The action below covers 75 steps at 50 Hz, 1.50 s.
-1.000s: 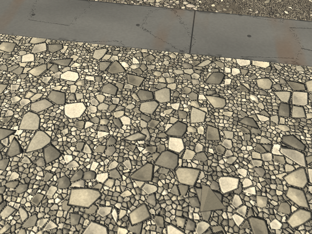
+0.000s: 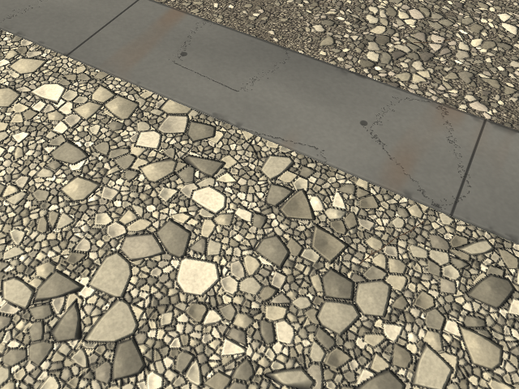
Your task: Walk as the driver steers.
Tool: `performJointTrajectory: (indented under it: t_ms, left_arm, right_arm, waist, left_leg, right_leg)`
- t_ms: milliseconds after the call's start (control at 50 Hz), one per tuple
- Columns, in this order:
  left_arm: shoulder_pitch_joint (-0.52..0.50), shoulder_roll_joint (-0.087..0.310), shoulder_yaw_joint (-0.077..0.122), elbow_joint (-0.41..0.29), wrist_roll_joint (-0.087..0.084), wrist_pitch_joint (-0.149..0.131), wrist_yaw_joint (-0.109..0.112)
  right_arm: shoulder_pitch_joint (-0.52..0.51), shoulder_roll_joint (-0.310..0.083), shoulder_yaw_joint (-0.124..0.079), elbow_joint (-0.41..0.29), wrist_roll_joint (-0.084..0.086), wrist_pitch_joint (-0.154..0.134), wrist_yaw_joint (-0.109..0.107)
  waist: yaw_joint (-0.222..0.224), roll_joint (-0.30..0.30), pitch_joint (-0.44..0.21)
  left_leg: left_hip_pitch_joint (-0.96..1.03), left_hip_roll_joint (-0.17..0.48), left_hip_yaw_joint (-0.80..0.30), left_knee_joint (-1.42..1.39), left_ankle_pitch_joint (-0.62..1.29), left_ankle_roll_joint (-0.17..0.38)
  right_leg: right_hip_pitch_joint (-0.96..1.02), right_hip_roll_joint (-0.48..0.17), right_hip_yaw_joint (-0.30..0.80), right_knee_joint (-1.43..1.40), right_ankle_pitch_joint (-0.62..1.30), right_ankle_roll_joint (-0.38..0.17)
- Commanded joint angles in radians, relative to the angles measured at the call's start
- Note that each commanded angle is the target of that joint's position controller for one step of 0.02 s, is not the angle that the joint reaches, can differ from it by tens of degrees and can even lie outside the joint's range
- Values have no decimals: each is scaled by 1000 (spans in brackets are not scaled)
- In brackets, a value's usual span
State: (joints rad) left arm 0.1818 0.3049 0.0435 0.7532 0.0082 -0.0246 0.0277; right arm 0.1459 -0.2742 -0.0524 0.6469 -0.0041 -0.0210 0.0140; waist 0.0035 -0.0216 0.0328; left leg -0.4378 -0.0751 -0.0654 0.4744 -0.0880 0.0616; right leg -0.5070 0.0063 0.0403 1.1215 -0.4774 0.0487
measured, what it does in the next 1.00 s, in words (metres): steps on the spot, turning left: right foot, then left foot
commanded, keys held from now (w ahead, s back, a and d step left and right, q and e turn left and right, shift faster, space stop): q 1.00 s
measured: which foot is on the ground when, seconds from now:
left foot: down 0.00-0.28, up 0.30-0.68, down 0.70-1.00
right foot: up 0.00-0.26, down 0.28-0.70, up 0.72-1.00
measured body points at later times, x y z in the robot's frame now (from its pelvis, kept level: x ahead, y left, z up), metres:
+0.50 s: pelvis +0.03 -0.04 +0.01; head +0.06 -0.05 +0.46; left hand +0.09 +0.27 -0.07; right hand +0.24 -0.29 -0.10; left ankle -0.01 +0.10 -0.65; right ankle +0.07 -0.15 -0.73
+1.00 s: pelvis +0.00 +0.01 +0.01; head +0.02 +0.05 +0.46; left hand -0.03 +0.33 -0.10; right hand +0.29 -0.13 -0.06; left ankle -0.03 +0.09 -0.73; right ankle +0.11 -0.11 -0.68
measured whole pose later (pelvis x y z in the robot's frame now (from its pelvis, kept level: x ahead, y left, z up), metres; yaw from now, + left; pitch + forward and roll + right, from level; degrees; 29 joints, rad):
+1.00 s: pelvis +0.00 +0.01 +0.01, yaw +35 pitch +2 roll -2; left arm 0.13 0.31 0.09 0.70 0.01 0.01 0.03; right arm 0.18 -0.30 -0.06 0.60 0.01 0.03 -0.02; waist 0.00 -0.02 0.03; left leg -0.30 -0.07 -0.13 0.47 -0.20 0.05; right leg -0.52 0.00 0.06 0.92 -0.34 0.09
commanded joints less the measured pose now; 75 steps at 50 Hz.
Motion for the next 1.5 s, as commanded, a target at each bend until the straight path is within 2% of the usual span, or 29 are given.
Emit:
performJointTrajectory:
  t_ms: [20, 200, 260, 280, 300, 320, 340, 400, 500, 640, 680, 700, 720, 740, 760, 800, 860, 1040, 1120, 1160, 1180, 1200, 1220, 1240, 1300, 1360, 1400, 1460, 1500]
  left_arm:
    - [88, 77, 25, -52, 4, 15, 16]
    - [-21, 71, 27, -96, -9, 8, 1]
    - [48, 86, 42, -77, -12, -5, -9]
    - [80, 145, 57, -78, 5, -2, -5]
    - [60, 230, 79, -76, 41, 9, -6]
    - [16, 188, 72, -104, 56, 4, -6]
    - [-47, 135, 57, -129, 44, 0, 1]
    - [-103, 78, 37, -144, 3, 3, 11]
    - [-7, 119, 56, -121, 10, 29, 21]
    - [-26, 184, 85, -107, -27, 29, -1]
    - [-12, 153, 78, -87, -42, 24, -2]
    - [31, 105, 67, -78, -18, 21, -8]
    - [15, 32, 36, -134, 43, 18, -16]
    - [-92, 93, 54, -156, 19, 12, -6]
    - [-120, 127, 66, -154, -8, 16, 1]
    - [-89, 127, 74, -124, -1, 29, 17]
    - [-37, 110, 74, -113, 3, 27, 13]
    - [-95, 81, 59, -141, -9, 9, -6]
    - [-68, 84, 63, -144, -18, -8, -21]
    - [-8, 85, 69, -125, -14, -15, -26]
    - [20, 132, 81, -123, -1, -13, -21]
    - [-16, 221, 96, -135, 19, -2, -15]
    - [-7, 188, 92, -143, 41, -4, -17]
    - [-50, 140, 74, -159, 31, -6, -12]
    - [-113, 85, 54, -173, -1, 2, 4]
    - [-59, 100, 56, -160, 10, 18, 15]
    - [-24, 122, 63, -147, 9, 26, 14]
    - [-42, 147, 67, -138, -5, 30, -3]
    - [-20, 126, 54, -117, -22, 25, -20]
  right_arm:
    - [-5, -167, -53, -76, -8, 7, -14]
    - [31, -183, -67, -84, 9, 46, -45]
    - [35, -171, -64, -84, 26, 61, -51]
    - [63, -131, -53, -86, 26, 62, -52]
    - [42, -111, -53, -125, 34, 52, -49]
    - [55, -191, -77, -114, 9, 38, -45]
    - [87, -221, -93, -85, 13, 41, -40]
    - [142, -153, -81, -38, 14, 77, -46]
    - [4, -97, -53, -113, 26, 75, -31]
    - [21, -110, -55, -133, 26, 80, 3]
    - [99, -122, -69, -103, 24, 80, 1]
    - [142, -189, -91, -100, 25, 77, -10]
    - [141, -308, -109, -128, 16, 73, -26]
    - [169, -274, -99, -131, -24, 49, -14]
    - [129, -248, -87, -121, -27, 32, -10]
    - [22, -186, -67, -124, 14, 28, -21]
    - [-14, -173, -55, -128, 7, 36, -35]
    - [7, -211, -68, -113, 10, 49, -39]
    - [-15, -211, -70, -114, 22, 58, -32]
    - [-45, -198, -65, -118, 37, 64, -38]
    - [-17, -163, -56, -119, 34, 64, -42]
    - [29, -121, -47, -128, 31, 58, -41]
    - [26, -202, -74, -123, 21, 47, -42]
    - [51, -251, -94, -103, 19, 47, -39]
    - [80, -187, -88, -58, 26, 76, -42]
    - [14, -137, -70, -91, 37, 77, -36]
    - [-19, -113, -55, -109, 26, 73, -32]
    - [-11, -80, -34, -108, 11, 67, -26]
    - [34, -70, -28, -79, 11, 65, -22]
  waist:
    - [32, 139, -175]
    - [-11, 182, -162]
    - [29, 173, -152]
    - [22, 73, -171]
    - [-7, -242, -102]
    - [0, -232, -102]
    - [-28, -153, -100]
    - [-39, -99, -62]
    - [44, -153, -71]
    - [27, -183, -105]
    - [-16, -135, -120]
    - [-16, 30, -147]
    - [17, 367, -150]
    - [-86, 277, -219]
    - [-65, 191, -160]
    - [-15, 137, -107]
    - [17, 156, -128]
    - [-24, 174, -107]
    - [-13, 185, -122]
    - [32, 170, -132]
    - [24, 98, -163]
    - [-36, -183, -132]
    - [-5, -237, -118]
    - [-25, -153, -102]
    - [-29, -101, -52]
    - [16, -134, -54]
    - [41, -143, -83]
    - [37, -158, -109]
    - [27, -157, -122]
  left_leg:
    - [154, 229, -291, -149, 255, 199]
    - [138, 193, -423, -162, -140, 147]
    - [101, 139, -426, -101, -163, 88]
    - [-8, 79, -356, 26, -323, 34]
    - [-217, -85, -110, 244, -465, -22]
    - [-231, -36, -103, 493, -497, -70]
    - [-208, -15, -106, 611, -436, -86]
    - [-215, 4, -58, 788, -315, -136]
    - [-222, 74, 26, 552, -273, -174]
    - [48, 80, 125, 170, -246, -96]
    - [235, 44, 134, -54, -61, -34]
    - [422, 144, -28, -96, 193, 16]
    - [546, 413, -384, -49, 605, 176]
    - [457, 472, -448, -99, 490, 311]
    - [408, 409, -362, -120, 365, 271]
    - [344, 312, -268, -124, 223, 173]
    - [277, 262, -236, -131, 230, 168]
    - [245, 239, -389, -107, 39, 177]
    - [264, 219, -472, -67, 124, 160]
    - [221, 168, -457, -15, 101, 106]
    - [128, 118, -404, 71, -62, 51]
    - [-77, -44, -196, 267, -399, -19]
    - [-147, -51, -119, 510, -573, -74]
    - [-153, 1, -117, 656, -511, -101]
    - [-189, 22, -75, 781, -354, -152]
    - [-203, 49, -1, 668, -306, -176]
    - [-161, 71, 7, 555, -334, -179]
    - [14, 78, 45, 351, -375, -156]
    - [149, 65, 78, 166, -318, -131]
  right_leg:
    - [-14, -10, 20, -102, 52, 15]
    - [107, 34, 52, -429, 137, 1]
    - [287, 15, 29, -710, 261, -45]
    - [412, -150, 147, -764, 269, -105]
    - [402, -348, 389, -832, 388, -246]
    - [338, -436, 475, -851, 474, -322]
    - [316, -389, 378, -828, 505, -295]
    - [309, -266, 163, -799, 547, -225]
    - [445, -269, 70, -797, 572, -259]
    - [407, -326, 6, -729, 628, -238]
    - [325, -286, -62, -613, 549, -157]
    - [157, -217, -154, -425, 353, -66]
    - [-153, -79, -189, -114, -203, 32]
    - [-197, -40, -25, 45, -223, 34]
    - [-203, -56, 7, 95, -140, 20]
    - [-198, -72, 26, 49, 13, 15]
    - [-111, -34, 14, 43, 129, 33]
    - [19, 19, 45, -345, 103, 28]
    - [119, 42, 48, -510, 109, 4]
    - [268, 31, 29, -733, 287, -22]
    - [400, -92, 110, -765, 375, -66]
    - [467, -297, 337, -794, 563, -196]
    - [402, -426, 472, -822, 641, -334]
    - [373, -410, 400, -813, 621, -335]
    - [363, -267, 178, -792, 556, -245]
    - [423, -243, 88, -802, 581, -261]
    - [464, -264, 88, -790, 612, -279]
    - [405, -269, 67, -774, 660, -288]
    - [349, -251, 83, -797, 412, -276]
